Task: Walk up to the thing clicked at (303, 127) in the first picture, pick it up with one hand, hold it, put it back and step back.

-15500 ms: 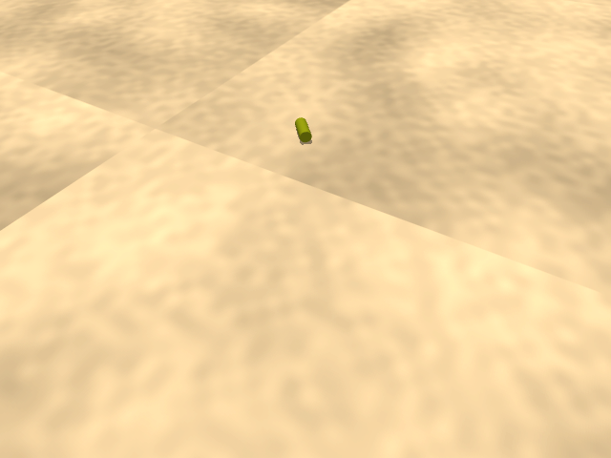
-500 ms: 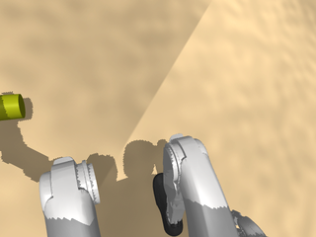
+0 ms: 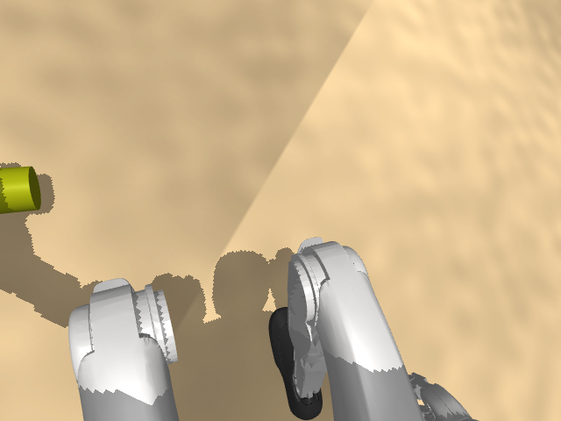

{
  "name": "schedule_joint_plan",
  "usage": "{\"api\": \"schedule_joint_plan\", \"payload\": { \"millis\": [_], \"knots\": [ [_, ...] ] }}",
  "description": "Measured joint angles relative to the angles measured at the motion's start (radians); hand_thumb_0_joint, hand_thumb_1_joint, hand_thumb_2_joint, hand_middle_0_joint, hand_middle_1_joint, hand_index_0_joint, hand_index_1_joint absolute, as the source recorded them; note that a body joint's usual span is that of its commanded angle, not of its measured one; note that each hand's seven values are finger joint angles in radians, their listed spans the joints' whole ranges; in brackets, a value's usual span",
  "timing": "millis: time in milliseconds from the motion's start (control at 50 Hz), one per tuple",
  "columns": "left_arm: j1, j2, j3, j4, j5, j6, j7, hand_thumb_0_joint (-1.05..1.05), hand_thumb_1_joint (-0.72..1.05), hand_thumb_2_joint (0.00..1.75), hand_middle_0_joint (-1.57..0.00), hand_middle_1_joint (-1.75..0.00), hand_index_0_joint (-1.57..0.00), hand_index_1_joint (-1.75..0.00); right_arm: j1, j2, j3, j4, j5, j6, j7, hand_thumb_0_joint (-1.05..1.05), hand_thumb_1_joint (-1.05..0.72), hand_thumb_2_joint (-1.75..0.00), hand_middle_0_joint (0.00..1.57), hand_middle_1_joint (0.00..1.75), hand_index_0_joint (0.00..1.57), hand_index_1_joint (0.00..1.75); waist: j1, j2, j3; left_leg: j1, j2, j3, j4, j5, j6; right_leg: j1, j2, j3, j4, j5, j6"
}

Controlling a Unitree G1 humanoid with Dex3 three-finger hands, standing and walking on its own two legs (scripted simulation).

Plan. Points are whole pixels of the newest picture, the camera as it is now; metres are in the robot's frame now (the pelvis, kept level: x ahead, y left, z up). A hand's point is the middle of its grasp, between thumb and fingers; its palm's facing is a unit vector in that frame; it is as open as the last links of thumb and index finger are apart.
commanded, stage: rise first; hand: left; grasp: from above
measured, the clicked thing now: out of the picture +0.47 +0.38 -0.28
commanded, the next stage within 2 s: approach in 1.90 s
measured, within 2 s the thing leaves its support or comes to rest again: neither
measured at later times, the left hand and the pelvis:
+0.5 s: hand out of the picture +0.43 +0.41 -0.15, palm faces -0.45 -0.10 -0.89, open 13.2 cm; pelvis +0.00 +0.00 +0.00, yaw +0 degrees
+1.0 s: hand out of the picture +0.43 +0.41 -0.15, palm faces -0.45 -0.10 -0.89, open 13.4 cm; pelvis +0.00 +0.00 +0.00, yaw +0 degrees
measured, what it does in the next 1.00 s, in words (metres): stands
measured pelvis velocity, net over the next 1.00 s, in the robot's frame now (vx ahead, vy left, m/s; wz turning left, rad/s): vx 0.00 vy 0.00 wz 0.00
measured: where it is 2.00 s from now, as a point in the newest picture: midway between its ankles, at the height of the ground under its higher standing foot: (231, 408)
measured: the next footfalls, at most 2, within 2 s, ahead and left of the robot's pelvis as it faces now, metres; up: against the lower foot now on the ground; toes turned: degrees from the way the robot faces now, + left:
none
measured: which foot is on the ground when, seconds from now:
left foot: down 0.00-1.00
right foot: down 0.00-1.00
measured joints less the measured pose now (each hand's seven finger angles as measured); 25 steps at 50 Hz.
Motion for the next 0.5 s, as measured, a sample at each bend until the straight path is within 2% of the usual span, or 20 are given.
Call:
{"api": "schedule_joint_plan", "payload": {
  "millis": [160,320,500],
  "knots": [
    [-0.023,0.009,-0.024,0.020,-0.001,0.016,-0.010,0.00,-0.38,0.90,-0.27,-0.82,-0.25,-0.84,-0.002,0.002,0.001,0.001,-0.001,-0.010,0.000,0.00,-0.91,-0.90,0.21,0.30,0.21,0.30,-0.002,0.001,0.001,-0.003,0.000,0.005,-0.003,0.004,0.002,-0.004,0.000,0.004,-0.001,0.002,-0.002],
    [-0.014,0.016,-0.012,0.009,-0.013,0.011,-0.022,0.00,-0.37,0.89,-0.28,-0.81,-0.26,-0.83,0.001,0.002,0.006,-0.003,-0.001,-0.007,0.001,0.00,-0.91,-0.90,0.21,0.30,0.21,0.30,-0.004,0.004,0.008,-0.002,0.000,0.000,-0.001,-0.001,0.002,-0.002,0.002,0.001,-0.003,0.000,0.005],
    [-0.001,0.005,-0.001,-0.012,-0.006,-0.004,-0.016,0.00,-0.38,0.90,-0.27,-0.82,-0.25,-0.84,0.006,0.001,0.006,-0.005,0.000,-0.002,0.002,0.00,-0.91,-0.90,0.21,0.30,0.21,0.30,0.001,0.001,0.009,0.000,0.000,-0.002,0.001,-0.003,0.001,0.001,0.002,-0.001,-0.003,-0.001,0.002]
  ]
}}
